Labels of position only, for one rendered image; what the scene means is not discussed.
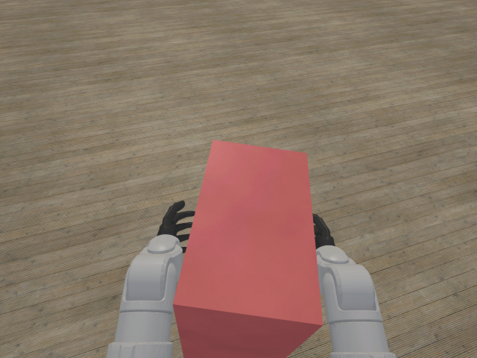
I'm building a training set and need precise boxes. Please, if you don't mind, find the carton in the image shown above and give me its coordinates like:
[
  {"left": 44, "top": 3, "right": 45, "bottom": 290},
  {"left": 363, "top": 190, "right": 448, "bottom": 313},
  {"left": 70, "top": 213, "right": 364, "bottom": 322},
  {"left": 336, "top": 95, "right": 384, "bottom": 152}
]
[{"left": 173, "top": 140, "right": 323, "bottom": 358}]

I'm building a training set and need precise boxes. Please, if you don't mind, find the robot right hand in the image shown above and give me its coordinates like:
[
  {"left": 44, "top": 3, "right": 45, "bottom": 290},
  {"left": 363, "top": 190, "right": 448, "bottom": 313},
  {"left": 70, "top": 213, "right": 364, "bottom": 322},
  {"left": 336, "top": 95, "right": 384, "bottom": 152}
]
[{"left": 312, "top": 213, "right": 335, "bottom": 249}]

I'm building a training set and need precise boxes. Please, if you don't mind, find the right robot forearm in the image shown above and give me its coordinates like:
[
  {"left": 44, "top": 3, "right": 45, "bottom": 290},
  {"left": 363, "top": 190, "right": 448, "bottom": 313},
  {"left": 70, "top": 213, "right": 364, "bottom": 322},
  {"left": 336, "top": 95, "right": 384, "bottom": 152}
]
[{"left": 316, "top": 245, "right": 397, "bottom": 358}]

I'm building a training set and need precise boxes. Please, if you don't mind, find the left robot forearm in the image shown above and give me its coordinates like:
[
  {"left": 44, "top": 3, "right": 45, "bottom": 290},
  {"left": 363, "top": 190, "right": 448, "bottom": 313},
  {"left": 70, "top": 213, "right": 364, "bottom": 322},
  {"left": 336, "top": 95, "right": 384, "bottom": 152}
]
[{"left": 106, "top": 234, "right": 183, "bottom": 358}]

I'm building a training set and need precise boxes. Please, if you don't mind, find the robot left hand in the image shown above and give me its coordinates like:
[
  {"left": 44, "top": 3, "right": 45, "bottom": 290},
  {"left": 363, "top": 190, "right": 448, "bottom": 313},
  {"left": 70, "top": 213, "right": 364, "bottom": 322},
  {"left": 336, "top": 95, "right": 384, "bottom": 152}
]
[{"left": 157, "top": 201, "right": 195, "bottom": 253}]

